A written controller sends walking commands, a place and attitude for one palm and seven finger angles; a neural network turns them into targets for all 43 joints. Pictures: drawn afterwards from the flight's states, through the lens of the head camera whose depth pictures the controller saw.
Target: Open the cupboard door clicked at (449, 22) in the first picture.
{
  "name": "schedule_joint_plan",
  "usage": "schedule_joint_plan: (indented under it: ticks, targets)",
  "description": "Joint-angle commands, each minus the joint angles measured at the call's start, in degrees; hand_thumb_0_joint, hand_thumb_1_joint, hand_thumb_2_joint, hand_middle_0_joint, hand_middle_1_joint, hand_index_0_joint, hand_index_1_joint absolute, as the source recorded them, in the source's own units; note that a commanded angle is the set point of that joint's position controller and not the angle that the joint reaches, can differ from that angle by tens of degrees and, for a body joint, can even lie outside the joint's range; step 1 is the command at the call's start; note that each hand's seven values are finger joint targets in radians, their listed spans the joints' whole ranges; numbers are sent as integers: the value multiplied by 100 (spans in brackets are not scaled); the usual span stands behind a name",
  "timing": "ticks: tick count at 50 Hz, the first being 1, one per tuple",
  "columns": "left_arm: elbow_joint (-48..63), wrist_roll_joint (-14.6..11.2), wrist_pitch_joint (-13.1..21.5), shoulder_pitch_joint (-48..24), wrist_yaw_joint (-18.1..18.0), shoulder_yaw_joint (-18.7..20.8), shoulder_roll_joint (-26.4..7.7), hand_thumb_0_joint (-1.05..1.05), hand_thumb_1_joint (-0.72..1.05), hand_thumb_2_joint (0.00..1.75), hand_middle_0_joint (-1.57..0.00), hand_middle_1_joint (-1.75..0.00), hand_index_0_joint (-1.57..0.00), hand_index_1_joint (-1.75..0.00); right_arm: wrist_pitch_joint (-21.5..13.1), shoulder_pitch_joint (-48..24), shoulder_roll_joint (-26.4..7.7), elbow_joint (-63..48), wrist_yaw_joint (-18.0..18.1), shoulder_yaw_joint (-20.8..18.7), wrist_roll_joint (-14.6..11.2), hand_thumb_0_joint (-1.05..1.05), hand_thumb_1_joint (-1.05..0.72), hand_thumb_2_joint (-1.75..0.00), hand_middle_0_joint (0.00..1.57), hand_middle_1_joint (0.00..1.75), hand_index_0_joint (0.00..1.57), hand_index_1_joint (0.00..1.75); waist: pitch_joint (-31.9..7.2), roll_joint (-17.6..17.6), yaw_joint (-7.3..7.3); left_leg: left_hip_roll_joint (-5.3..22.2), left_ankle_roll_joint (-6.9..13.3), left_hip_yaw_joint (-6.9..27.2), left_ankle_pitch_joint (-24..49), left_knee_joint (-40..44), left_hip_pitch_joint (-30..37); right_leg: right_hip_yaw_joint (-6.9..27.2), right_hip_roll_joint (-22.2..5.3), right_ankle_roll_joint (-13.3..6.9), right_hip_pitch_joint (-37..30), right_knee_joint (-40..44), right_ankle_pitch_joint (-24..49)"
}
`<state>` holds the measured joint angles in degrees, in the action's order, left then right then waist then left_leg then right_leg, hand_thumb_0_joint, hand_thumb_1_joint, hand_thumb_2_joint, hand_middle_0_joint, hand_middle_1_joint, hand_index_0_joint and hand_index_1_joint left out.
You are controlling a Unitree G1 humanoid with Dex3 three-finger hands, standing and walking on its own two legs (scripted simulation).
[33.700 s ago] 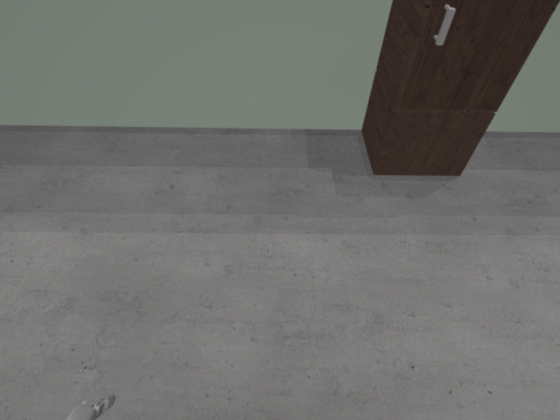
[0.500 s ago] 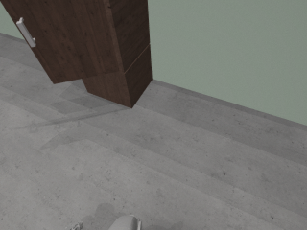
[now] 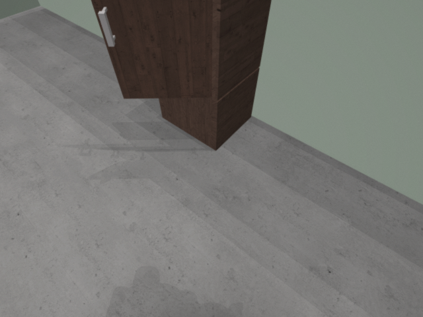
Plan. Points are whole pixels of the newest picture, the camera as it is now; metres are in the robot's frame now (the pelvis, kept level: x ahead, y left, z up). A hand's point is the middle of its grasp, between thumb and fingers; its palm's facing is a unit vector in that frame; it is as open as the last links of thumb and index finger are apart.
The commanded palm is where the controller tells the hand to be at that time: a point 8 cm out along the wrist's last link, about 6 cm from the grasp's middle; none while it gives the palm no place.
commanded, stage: take the last steps up to it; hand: left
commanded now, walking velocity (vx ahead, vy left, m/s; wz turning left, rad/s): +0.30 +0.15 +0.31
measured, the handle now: (108, 26) +1.03 +0.46 +0.02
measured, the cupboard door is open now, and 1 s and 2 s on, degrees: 41 41 41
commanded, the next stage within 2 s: come to a stop and stand still in 1.44 s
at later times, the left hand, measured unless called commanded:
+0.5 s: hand out of the picture +0.00 +0.25 -0.19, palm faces +0.22 -0.96 -0.19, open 7.4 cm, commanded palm none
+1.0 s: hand (114, 220) +0.35 +0.28 -0.15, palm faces +0.11 -0.97 -0.20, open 7.3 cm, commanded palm none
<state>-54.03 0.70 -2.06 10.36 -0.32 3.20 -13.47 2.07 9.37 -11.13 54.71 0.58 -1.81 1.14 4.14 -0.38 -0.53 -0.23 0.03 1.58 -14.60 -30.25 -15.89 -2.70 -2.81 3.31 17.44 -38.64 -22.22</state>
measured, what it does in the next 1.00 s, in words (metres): walks ahead: right foot, then left foot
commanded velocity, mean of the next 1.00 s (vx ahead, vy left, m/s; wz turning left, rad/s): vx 0.30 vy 0.08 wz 0.05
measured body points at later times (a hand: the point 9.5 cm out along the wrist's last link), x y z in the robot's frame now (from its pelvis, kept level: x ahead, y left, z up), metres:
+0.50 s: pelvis +0.09 +0.08 -0.01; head +0.12 +0.10 +0.43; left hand -0.01 +0.30 -0.17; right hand +0.24 -0.15 -0.14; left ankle +0.13 +0.19 -0.74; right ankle +0.01 -0.10 -0.69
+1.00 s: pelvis +0.26 +0.09 +0.00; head +0.29 +0.08 +0.45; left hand +0.34 +0.33 -0.13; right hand +0.22 -0.14 -0.16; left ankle +0.17 +0.19 -0.67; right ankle +0.30 +0.01 -0.73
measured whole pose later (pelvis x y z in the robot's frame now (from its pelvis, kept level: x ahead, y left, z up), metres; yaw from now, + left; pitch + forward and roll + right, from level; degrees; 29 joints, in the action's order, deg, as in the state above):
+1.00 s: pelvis +0.26 +0.09 +0.00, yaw +7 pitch -1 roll +0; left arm -55.5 1.1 3.4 8.1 0.4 2.5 -8.7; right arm -0.5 20.9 -10.0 64.6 -0.2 -2.3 0.9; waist 3.9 -1.8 2.0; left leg 1.6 0.9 -4.0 -24.9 -57.1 -18.2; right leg -7.8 -1.6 -3.0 16.7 -31.1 -14.0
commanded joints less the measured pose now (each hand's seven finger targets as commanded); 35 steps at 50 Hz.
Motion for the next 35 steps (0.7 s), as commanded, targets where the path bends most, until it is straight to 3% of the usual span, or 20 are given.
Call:
schedule_joint_plan:
  ticks: [1,2,3,4,5,7,11,16,18,19,20,21,22,23,24,26,28,30,32,35]
  targets:
    - [59,125,281,1187,-58,307,-1301,0,90,90,-20,-30,-20,-30,-93,-284,-470,-580,-45,-202,-70,0,-90,-90,20,30,20,30,-397,1925,-473,-364,-112,-258,-1968,-1837,-2137,2719,-2127,-834,-1921,2860,-670]
    - [130,83,282,1166,-76,289,-1325,0,90,90,-20,-30,-20,-30,-59,-560,-863,-646,-93,-269,4,0,-90,-90,20,30,20,30,2,1577,-549,-37,-77,182,-1976,-2989,-2297,3065,-2583,-1240,-1126,3173,-1143]
    - [223,66,311,832,-67,257,-1136,0,90,90,-20,-30,-20,-30,-59,-475,-846,-606,-158,-302,27,0,-90,-90,20,30,20,30,242,1133,-305,141,-53,358,-1333,-3442,-2368,2663,-2350,-1241,-728,3271,-1614]
    - [212,55,374,591,-65,201,-864,0,90,90,-20,-30,-20,-30,-26,-409,-814,-426,-184,-342,50,0,-90,-90,20,30,20,30,316,1249,-126,220,-100,321,-791,-3711,-2322,2284,-1911,-982,-654,3181,-1183]
    - [206,40,406,486,-74,177,-751,0,90,90,-20,-30,-20,-30,-10,-218,-792,-339,-220,-347,43,0,-90,-90,20,30,20,30,135,1288,-20,317,-147,235,-517,-3778,-2233,1725,-1788,-884,-809,3055,-708]
    - [151,30,510,621,-55,140,-570,0,90,90,-20,-30,-20,-30,-16,-249,-659,-297,-275,-299,35,0,-90,-90,20,30,20,30,137,1158,-32,357,-257,65,-86,-3619,-2204,961,-1589,-775,-914,2995,232]
    - [-186,69,597,1277,-69,202,-686,0,90,90,-20,-30,-20,-30,-82,-581,-405,-329,-332,-238,0,0,-90,-90,20,30,20,30,-164,766,-300,356,-348,-309,-175,-2476,-2262,538,-1721,-867,-1880,2750,1385]
    - [-443,130,566,1363,-39,237,-821,0,90,90,-20,-30,-20,-30,-206,-828,-267,-427,-383,-135,-36,0,-90,-90,20,30,20,30,-39,1274,-369,287,-236,-656,-393,-862,-1409,137,-1850,-821,-1606,2399,1888]
    - [-470,116,543,1222,-23,253,-854,0,90,90,-20,-30,-20,-30,-282,-461,-296,-315,-364,-129,-29,0,-90,-90,20,30,20,30,-110,1230,-174,94,-134,-895,-250,-273,-604,-45,-1747,-705,-1302,2050,2065]
    - [-474,90,528,1091,-11,256,-873,0,90,90,-20,-30,-20,-30,-320,12,-392,-166,-325,-142,-5,0,-90,-90,20,30,20,30,-196,1078,80,-88,-82,-1124,16,160,255,-288,-1571,-581,-868,1623,2144]
    - [-457,86,509,1056,28,218,-734,0,90,90,-20,-30,-20,-30,-351,701,-694,42,-267,-221,13,0,-90,-90,20,30,20,30,-505,417,363,-29,-4,-1019,-37,369,1354,-535,-1297,-432,-303,622,2024]
    - [-320,41,467,1129,72,150,-372,0,90,90,-20,-30,-20,-30,-395,1555,-1307,219,-176,-392,77,0,-90,-90,20,30,20,30,-1074,-992,710,1224,454,658,-432,576,2450,-1005,-639,-162,844,-918,381]
    - [-41,35,439,777,57,68,-138,0,90,90,-20,-30,-20,-30,-364,2185,-1680,330,-70,-476,79,0,-90,-90,20,30,20,30,-1203,-1924,907,2132,960,2189,-691,1487,2603,-750,-108,-95,1786,-2433,-1449]
    - [79,42,426,374,35,66,-123,0,90,90,-20,-30,-20,-30,-313,2071,-1647,373,10,-462,66,0,-90,-90,20,30,20,30,-828,-1405,836,2319,1179,2183,-874,1755,2210,-147,-317,-280,2169,-3166,-1278]
    - [78,70,451,310,27,65,-96,0,90,90,-20,-30,-20,-30,-343,1660,-1429,268,-14,-379,74,0,-90,-90,20,30,20,30,-526,-951,634,2197,1171,1954,-1447,1836,1437,-69,-461,-415,2123,-3417,-928]
    - [-167,96,379,431,85,69,-88,0,90,90,-20,-30,-20,-30,-415,850,-934,58,31,-237,70,0,-90,-90,20,30,20,30,-224,-931,248,1873,975,1368,-1245,1950,549,107,-681,-354,1882,-3377,-143]
    - [-274,101,316,631,127,44,6,0,90,90,-20,-30,-20,-30,-513,806,-719,89,53,-160,56,0,-90,-90,20,30,20,30,-46,-663,76,1639,933,850,-562,2095,260,68,-648,-318,1626,-2962,287]
    - [-268,81,312,631,142,35,20,0,90,90,-20,-30,-20,-30,-584,905,-704,176,60,-161,33,0,-90,-90,20,30,20,30,-211,-415,14,1559,993,546,137,2102,531,17,-583,-291,1535,-2463,493]
    - [-192,89,281,461,140,44,56,0,90,90,-20,-30,-20,-30,-603,1002,-601,234,52,-188,37,0,-90,-90,20,30,20,30,-145,-386,4,1534,1044,340,182,2210,569,11,-554,-268,1514,-1964,727]
    - [-6,82,303,6,154,35,31,0,90,90,-20,-30,-20,-30,-611,1182,-594,352,37,-165,45,0,-90,-90,20,30,20,30,1,-248,84,1604,1151,346,278,2293,755,-11,-496,-270,1476,-1114,848]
